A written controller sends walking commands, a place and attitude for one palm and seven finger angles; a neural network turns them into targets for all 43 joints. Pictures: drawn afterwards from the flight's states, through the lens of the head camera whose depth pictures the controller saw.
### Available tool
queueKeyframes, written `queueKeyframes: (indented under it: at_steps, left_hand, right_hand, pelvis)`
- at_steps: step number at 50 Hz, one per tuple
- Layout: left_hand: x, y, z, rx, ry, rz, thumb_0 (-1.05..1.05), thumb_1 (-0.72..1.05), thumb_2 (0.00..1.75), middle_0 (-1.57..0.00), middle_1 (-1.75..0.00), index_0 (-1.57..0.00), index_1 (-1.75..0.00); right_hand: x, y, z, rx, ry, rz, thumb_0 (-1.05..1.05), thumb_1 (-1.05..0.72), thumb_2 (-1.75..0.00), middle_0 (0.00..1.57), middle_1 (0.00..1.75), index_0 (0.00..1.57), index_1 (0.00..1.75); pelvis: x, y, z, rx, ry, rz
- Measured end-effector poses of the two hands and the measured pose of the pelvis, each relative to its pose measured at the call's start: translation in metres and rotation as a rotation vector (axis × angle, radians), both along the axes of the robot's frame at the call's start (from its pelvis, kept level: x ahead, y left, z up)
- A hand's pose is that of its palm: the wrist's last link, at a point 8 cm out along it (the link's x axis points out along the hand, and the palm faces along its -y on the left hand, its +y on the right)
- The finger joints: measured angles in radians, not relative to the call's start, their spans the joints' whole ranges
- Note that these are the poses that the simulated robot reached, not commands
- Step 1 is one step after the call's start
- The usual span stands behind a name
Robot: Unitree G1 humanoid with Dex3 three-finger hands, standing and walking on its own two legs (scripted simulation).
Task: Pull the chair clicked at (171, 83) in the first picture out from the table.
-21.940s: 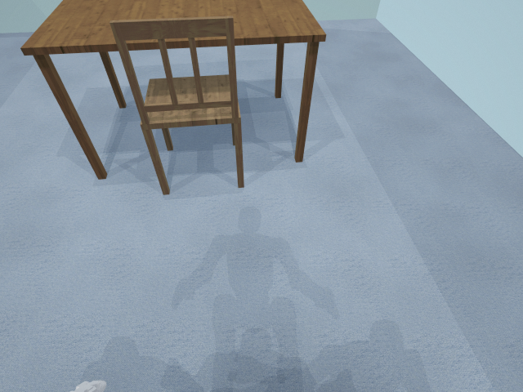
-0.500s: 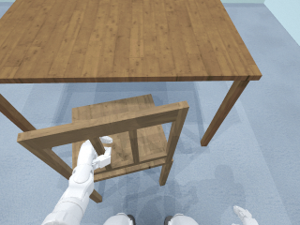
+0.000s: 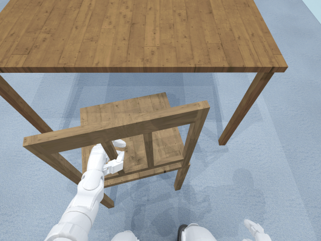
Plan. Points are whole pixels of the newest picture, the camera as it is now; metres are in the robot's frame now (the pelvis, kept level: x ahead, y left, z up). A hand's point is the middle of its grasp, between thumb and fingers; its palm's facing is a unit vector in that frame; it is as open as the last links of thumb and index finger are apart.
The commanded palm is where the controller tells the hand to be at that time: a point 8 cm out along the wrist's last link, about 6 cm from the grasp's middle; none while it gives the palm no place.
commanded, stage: step backward, pulling the chair out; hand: left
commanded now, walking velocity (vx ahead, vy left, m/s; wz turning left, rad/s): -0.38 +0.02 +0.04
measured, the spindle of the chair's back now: (114, 158) +0.34 +0.15 -0.10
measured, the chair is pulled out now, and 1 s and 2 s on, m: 0.18 0.34 0.58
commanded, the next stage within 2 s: stop walking, hand still on the chair in 1.84 s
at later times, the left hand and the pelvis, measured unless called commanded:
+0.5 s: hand (116, 186) +0.25 +0.13 -0.06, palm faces +0.00 -0.98 -0.18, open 5.3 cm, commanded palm +0.23 +0.18 -0.06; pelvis -0.06 +0.00 +0.01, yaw -2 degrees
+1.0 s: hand (109, 231) +0.15 +0.13 -0.06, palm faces -0.03 -0.98 -0.18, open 5.3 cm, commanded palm +0.13 +0.18 -0.05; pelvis -0.16 +0.00 +0.01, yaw -3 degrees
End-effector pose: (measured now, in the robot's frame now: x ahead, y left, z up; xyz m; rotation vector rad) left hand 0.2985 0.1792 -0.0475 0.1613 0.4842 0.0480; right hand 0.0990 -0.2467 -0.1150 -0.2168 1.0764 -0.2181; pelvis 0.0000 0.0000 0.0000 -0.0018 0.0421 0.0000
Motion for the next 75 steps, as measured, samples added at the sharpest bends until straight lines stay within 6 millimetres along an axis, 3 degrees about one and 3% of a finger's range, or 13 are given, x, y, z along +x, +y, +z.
queueKeyframes:
  at_steps: [5, 16, 21, 24, 29, 37, 44, 48, 52, 58, 66, 71, 75]
  left_hand:
    - [-0.006, -0.002, 0.0, 0.008, -0.004, 0.014, 0.02, 0.67, 0.76, -0.3, -1.21, -0.49, -1.45]
    - [-0.041, 0.001, 0.002, -0.018, 0.0, -0.053, 0.01, 0.71, 0.74, -0.2, -1.2, -0.49, -1.45]
    - [-0.059, 0.002, 0.003, -0.007, -0.002, -0.046, 0.01, 0.69, 0.76, -0.22, -1.19, -0.49, -1.45]
    - [-0.066, 0.0, 0.004, 0.008, 0.004, -0.018, 0.01, 0.68, 0.77, -0.24, -1.16, -0.49, -1.45]
    - [-0.077, -0.004, 0.005, 0.016, 0.014, 0.023, 0.02, 0.67, 0.78, -0.27, -1.13, -0.49, -1.45]
    - [-0.103, -0.004, 0.004, 0.0, 0.004, -0.028, 0.01, 0.69, 0.75, -0.22, -1.15, -0.49, -1.45]
    - [-0.138, 0.0, 0.007, -0.013, 0.013, -0.071, 0.01, 0.71, 0.75, -0.17, -1.16, -0.47, -1.45]
    - [-0.159, 0.0, 0.007, -0.005, 0.016, -0.049, 0.01, 0.7, 0.76, -0.19, -1.15, -0.47, -1.45]
    - [-0.177, -0.002, 0.009, 0.026, 0.015, -0.01, 0.01, 0.68, 0.77, -0.23, -1.12, -0.48, -1.45]
    - [-0.203, -0.009, 0.01, 0.028, 0.028, 0.032, 0.01, 0.67, 0.77, -0.24, -1.09, -0.49, -1.45]
    - [-0.236, -0.008, 0.008, 0.003, 0.008, -0.037, 0.0, 0.69, 0.75, -0.19, -1.16, -0.49, -1.45]
    - [-0.262, -0.005, 0.01, -0.016, 0.01, -0.078, -0.01, 0.7, 0.74, -0.14, -1.16, -0.48, -1.45]
    - [-0.285, -0.004, 0.012, -0.002, 0.027, -0.077, 0.01, 0.7, 0.75, -0.15, -1.16, -0.46, -1.45]
  right_hand:
    - [-0.005, 0.003, -0.003, 0.037, -0.019, -0.017, 0.0, -0.91, -0.9, 0.21, 0.3, 0.2, 0.3]
    - [-0.031, 0.007, 0.015, -0.049, -0.025, -0.017, 0.0, -0.91, -0.9, 0.2, 0.3, 0.2, 0.3]
    - [-0.041, 0.018, 0.008, 0.013, -0.005, 0.024, 0.0, -0.91, -0.9, 0.2, 0.3, 0.2, 0.3]
    - [-0.049, 0.018, 0.002, 0.055, 0.001, 0.033, 0.0, -0.91, -0.9, 0.21, 0.3, 0.2, 0.3]
    - [-0.07, 0.003, 0.0, 0.05, -0.019, -0.026, 0.0, -0.91, -0.9, 0.21, 0.3, 0.2, 0.3]
    - [-0.107, -0.021, 0.014, -0.092, -0.022, -0.05, 0.0, -0.91, -0.9, 0.21, 0.3, 0.2, 0.3]
    - [-0.132, 0.004, 0.026, -0.053, -0.018, -0.013, 0.0, -0.91, -0.9, 0.2, 0.3, 0.2, 0.3]
    - [-0.145, 0.021, 0.015, 0.04, -0.02, 0.018, 0.0, -0.91, -0.9, 0.2, 0.3, 0.2, 0.3]
    - [-0.163, 0.026, -0.003, 0.116, -0.016, 0.024, 0.0, -0.91, -0.9, 0.21, 0.3, 0.2, 0.3]
    - [-0.197, 0.002, -0.002, 0.076, -0.013, -0.033, 0.0, -0.91, -0.9, 0.21, 0.3, 0.2, 0.3]
    - [-0.233, -0.027, 0.016, -0.109, -0.015, -0.032, 0.0, -0.91, -0.9, 0.21, 0.3, 0.2, 0.3]
    - [-0.253, -0.009, 0.03, -0.1, -0.03, -0.01, 0.0, -0.91, -0.9, 0.2, 0.3, 0.2, 0.3]
    - [-0.269, 0.014, 0.024, 0.001, -0.045, 0.017, 0.0, -0.91, -0.9, 0.2, 0.3, 0.2, 0.3]
  pelvis:
    - [-0.013, -0.005, 0.0, -0.012, -0.003, 0.009]
    - [-0.04, 0.017, 0.004, -0.014, 0.006, -0.003]
    - [-0.047, 0.007, 0.007, -0.026, 0.011, -0.026]
    - [-0.06, -0.001, 0.009, -0.041, -0.003, -0.036]
    - [-0.082, -0.008, 0.008, -0.024, -0.002, -0.031]
    - [-0.113, 0.013, 0.004, -0.016, 0.016, 0.006]
    - [-0.138, 0.017, 0.013, -0.031, 0.017, -0.031]
    - [-0.154, 0.008, 0.015, -0.033, 0.014, -0.05]
    - [-0.177, -0.006, 0.011, -0.045, -0.003, -0.06]
    - [-0.206, -0.011, 0.013, 0.003, 0.01, -0.047]
    - [-0.244, 0.013, 0.006, -0.004, 0.02, 0.022]
    - [-0.269, 0.018, 0.013, -0.008, 0.007, -0.008]
    - [-0.284, 0.014, 0.018, -0.032, 0.008, -0.034]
